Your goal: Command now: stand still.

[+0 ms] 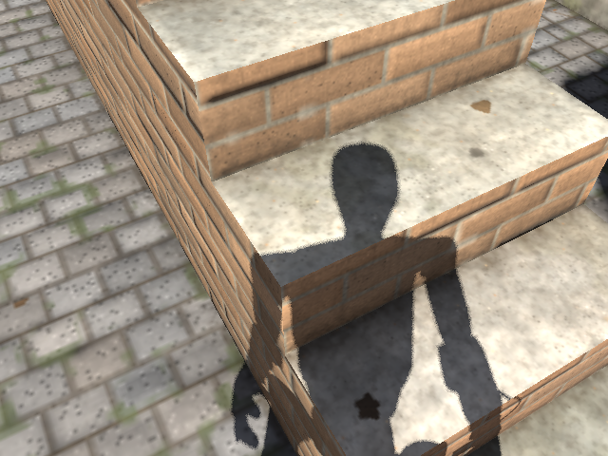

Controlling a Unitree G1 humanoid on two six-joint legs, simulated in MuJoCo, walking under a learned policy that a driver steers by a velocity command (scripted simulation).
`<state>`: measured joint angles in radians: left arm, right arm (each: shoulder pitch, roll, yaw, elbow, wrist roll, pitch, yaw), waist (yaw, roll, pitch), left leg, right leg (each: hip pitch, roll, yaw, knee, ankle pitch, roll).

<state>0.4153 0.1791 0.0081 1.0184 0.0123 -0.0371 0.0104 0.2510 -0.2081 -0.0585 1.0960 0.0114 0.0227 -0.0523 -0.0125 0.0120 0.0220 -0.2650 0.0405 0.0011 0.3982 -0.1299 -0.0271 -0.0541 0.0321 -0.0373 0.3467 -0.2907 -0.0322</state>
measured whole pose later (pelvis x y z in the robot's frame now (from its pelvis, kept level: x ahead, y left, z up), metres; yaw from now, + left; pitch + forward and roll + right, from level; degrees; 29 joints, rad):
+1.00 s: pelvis +0.00 +0.00 +0.00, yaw +0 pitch +0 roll +0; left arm 0.42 0.18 0.01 1.02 0.01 -0.04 0.01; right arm 0.25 -0.21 -0.06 1.10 0.01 0.02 -0.05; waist -0.01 0.01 0.02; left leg -0.26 0.04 0.00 0.40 -0.13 -0.03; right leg -0.05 0.04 -0.04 0.35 -0.29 -0.04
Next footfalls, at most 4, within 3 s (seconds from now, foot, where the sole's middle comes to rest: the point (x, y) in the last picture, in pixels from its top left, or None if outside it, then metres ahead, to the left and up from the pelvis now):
none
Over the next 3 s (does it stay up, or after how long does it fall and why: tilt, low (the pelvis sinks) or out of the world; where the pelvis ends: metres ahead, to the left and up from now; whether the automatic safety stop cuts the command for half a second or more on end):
stays up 0.00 0.00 0.00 its command is cut before an obstacle after 0.7 s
